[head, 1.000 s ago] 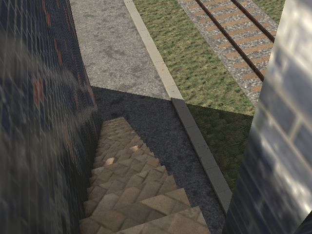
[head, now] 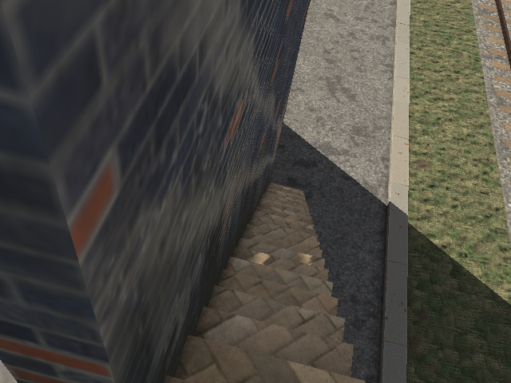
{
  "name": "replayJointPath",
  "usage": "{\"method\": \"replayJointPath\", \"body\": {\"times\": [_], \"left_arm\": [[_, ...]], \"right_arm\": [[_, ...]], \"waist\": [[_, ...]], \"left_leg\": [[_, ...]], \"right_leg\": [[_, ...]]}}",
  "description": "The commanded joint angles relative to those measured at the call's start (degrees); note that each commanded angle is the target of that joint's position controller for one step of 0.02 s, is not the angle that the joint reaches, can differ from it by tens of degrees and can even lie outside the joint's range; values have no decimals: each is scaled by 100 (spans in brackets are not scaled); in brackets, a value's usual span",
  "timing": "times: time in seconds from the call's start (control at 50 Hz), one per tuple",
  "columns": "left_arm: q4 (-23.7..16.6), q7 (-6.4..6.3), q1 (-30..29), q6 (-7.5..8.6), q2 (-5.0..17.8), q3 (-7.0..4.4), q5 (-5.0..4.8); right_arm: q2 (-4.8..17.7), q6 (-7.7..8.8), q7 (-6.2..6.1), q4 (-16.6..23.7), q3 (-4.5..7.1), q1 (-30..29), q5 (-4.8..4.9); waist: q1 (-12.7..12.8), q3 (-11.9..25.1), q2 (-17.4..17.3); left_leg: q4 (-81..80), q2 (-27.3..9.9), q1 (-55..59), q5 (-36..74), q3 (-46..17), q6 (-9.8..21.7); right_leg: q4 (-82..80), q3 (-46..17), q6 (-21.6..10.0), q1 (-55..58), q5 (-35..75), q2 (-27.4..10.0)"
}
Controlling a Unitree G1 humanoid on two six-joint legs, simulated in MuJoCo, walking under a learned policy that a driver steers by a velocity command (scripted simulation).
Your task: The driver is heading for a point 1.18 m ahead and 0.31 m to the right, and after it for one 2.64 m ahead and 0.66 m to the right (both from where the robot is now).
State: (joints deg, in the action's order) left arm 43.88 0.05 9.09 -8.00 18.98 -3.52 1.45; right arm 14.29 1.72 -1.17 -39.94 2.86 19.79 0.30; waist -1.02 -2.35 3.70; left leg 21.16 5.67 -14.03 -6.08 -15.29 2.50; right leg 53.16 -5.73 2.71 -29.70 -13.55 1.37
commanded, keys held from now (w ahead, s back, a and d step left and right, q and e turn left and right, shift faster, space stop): w+e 0.84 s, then w+q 0.16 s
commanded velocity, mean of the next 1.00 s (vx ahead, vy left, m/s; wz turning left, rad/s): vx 0.02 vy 0.04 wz -0.34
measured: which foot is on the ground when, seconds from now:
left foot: down 0.00-0.16, up 0.18-0.50, down 0.52-0.86, up 0.88-1.00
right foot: up 0.00-0.14, down 0.16-0.52, up 0.54-0.84, down 0.86-1.00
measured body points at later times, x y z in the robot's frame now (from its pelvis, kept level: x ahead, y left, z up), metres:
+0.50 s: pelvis +0.00 -0.06 -0.01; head +0.03 -0.07 +0.44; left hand +0.17 +0.21 -0.11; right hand +0.10 -0.35 -0.11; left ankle +0.02 +0.05 -0.74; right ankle +0.03 -0.16 -0.75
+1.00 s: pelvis +0.00 -0.08 -0.01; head +0.00 -0.15 +0.43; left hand +0.16 +0.15 -0.10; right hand -0.01 -0.34 -0.17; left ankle +0.05 +0.06 -0.67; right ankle -0.05 -0.17 -0.75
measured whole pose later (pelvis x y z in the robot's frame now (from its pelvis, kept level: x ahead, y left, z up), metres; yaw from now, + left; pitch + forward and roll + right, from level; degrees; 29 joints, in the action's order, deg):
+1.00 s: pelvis +0.00 -0.08 -0.01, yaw -25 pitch +2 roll +4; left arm 43.1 -6.4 20.0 -1.8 12.2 -2.9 1.0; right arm 13.9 -6.6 0.8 -39.5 1.7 15.0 -2.1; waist 0.1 -1.4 -4.1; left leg 62.4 3.7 -30.5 -21.4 -2.0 0.7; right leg 31.9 -1.6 -0.8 -16.6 -17.1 -2.5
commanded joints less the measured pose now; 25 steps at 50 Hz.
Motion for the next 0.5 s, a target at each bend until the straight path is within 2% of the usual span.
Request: {"method": "replayJointPath", "body": {"times": [0.02, 0.04, 0.06, 0.08, 0.12, 0.14, 0.16, 0.18, 0.2, 0.22, 0.24, 0.26, 0.28, 0.3, 0.32, 0.34, 0.36, 0.38, 0.4, 0.42, 0.46, 0.48, 0.5], "left_arm": [[-446, -15, -122, 162, 142, 9, -104], [-475, -4, -92, 208, 83, 47, -136], [-395, 0, 38, 221, 68, 64, -161], [-319, -4, 150, 229, 90, 66, -174], [-235, -21, 298, 278, 109, 60, -174], [-289, -20, 293, 315, 262, 62, -174], [-376, -56, 361, 373, 610, 21, -110], [-434, -16, 113, 401, 1029, -43, -198], [-387, 72, 321, 461, 967, -33, -140], [-328, 136, 519, 486, 824, -21, -122], [-425, 129, 432, 467, 702, 20, -45], [-544, 97, 241, 421, 668, 4, 5], [-604, 16, 312, 394, 786, -69, 6], [-607, -17, 330, 400, 762, -81, -9], [-666, -34, 363, 383, 707, -84, -11], [-606, -58, 513, 372, 723, -114, -33], [-637, -73, 514, 382, 674, -115, -23], [-743, -42, 400, 317, 669, -109, 43], [-745, 24, 440, 242, 625, -125, 81], [-773, 14, 310, 267, 638, -139, 10], [-804, 61, 387, 385, 822, -238, -20], [-804, 66, 299, 432, 866, -262, -91], [-824, 77, 265, 458, 812, -261, -164]], "right_arm": [[652, 49, -35, 223, 101, -83, -74], [603, 6, -59, 166, 55, -216, -77], [572, -10, -54, 140, 18, -272, -135], [600, -26, -48, 99, -10, -336, -162], [812, -70, -86, 35, 0, -492, -146], [752, -59, -124, -16, -20, -283, -161], [675, -30, -140, 4, -42, -155, -144], [646, -33, -161, 142, -32, -166, -65], [826, -130, -177, 192, -4, -455, -91], [922, -163, -167, 228, 29, -696, -77], [930, -198, -117, 213, 14, -909, -52], [825, -217, -20, 196, 15, -747, -32], [828, -230, -5, 128, 29, -629, -67], [735, -248, -72, 90, -8, -624, -55], [672, -272, -107, 114, -34, -702, -79], [514, -280, -135, 187, -64, -850, -79], [504, -305, -169, 196, -78, -906, -85], [533, -294, -164, 234, -82, -1026, -46], [413, -307, -139, 326, -122, -1053, -31], [449, -333, -124, 322, -102, -1049, -52], [495, -347, -168, 315, -82, -854, -72], [525, -385, -230, 334, -67, -716, -5], [538, -370, -290, 304, -60, -574, -1]], "waist": [[43, 389, -1539], [96, 455, -1674], [70, 508, -1669], [60, 501, -1613], [180, 344, -1287], [81, 439, -967], [36, 570, -140], [-92, 451, 728], [123, 354, 1083], [206, 274, 899], [196, 349, 598], [92, 296, 833], [66, 381, 684], [31, 407, 570], [71, 410, 542], [170, 320, 474], [180, 296, 647], [254, 267, 824], [276, 345, 756], [249, 416, 663], [277, 670, 666], [132, 719, 716], [50, 764, 553]], "left_leg": [[-566, -1175, 469, -279, -948, 736], [-498, -1046, 210, 20, -692, 714], [-484, -1048, 64, 61, -653, 677], [-436, -1098, -41, 26, -674, 652], [-73, -1045, -263, 84, -549, 511], [150, -1050, -380, -4, -521, 311], [977, -766, -556, -302, -52, 98], [1299, -27, -1112, -1426, 795, -126], [1586, -78, -1180, -2102, 1074, -111], [2146, -109, -1278, -2206, 1054, -84], [2553, -106, -1286, -2138, 1034, -148], [2852, -105, -1215, -2107, 1129, -197], [3075, -79, -1129, -2021, 1193, -223], [3103, -111, -998, -1957, 1279, -303], [3064, -85, -1020, -1943, 1351, -341], [2853, -66, -1151, -1852, 1353, -377], [2631, -87, -1219, -1890, 1324, -393], [2289, -86, -1147, -1831, 1237, -382], [1934, -56, -968, -1919, 1292, -299], [1560, -71, -841, -1698, 1297, -325], [876, -37, -391, -1639, 1324, -267], [350, -20, 27, -1376, 1303, -278], [-304, -172, 577, -760, 1331, -242]], "right_leg": [[-714, 156, 2, 242, -321, -103], [-1118, 218, -33, 808, -375, -100], [-1443, 325, -67, 1233, -403, -48], [-1802, 380, -114, 1568, -358, -8], [-2959, 460, -268, 2160, 63, 136], [-3304, -26, -426, 2452, 300, -102], [-3557, -1010, -643, 2712, 1150, -956], [-3624, -1873, -1232, 2591, 2178, -1586], [-3753, -2530, -1617, 2238, 2588, -1929], [-3716, -2451, -1651, 2267, 2621, -1773], [-3629, -2170, -1570, 2231, 2512, -1488], [-3670, -1871, -1395, 2019, 2388, -1268], [-3606, -1715, -1396, 1935, 2620, -1152], [-3580, -1488, -1393, 1782, 2530, -995], [-3562, -1484, -1377, 1767, 2370, -900], [-3626, -1626, -1420, 1808, 1950, -891], [-3655, -1781, -1455, 1895, 1756, -930], [-3742, -1964, -1450, 1880, 1352, -931], [-3741, -2088, -1383, 2020, 1237, -927], [-3695, -2167, -1357, 2054, 1276, -888], [-3489, -2269, -1325, 2136, 1447, -871], [-3451, -2297, -1183, 1917, 853, -651], [-3430, -2191, -967, 1581, 74, -429]]}}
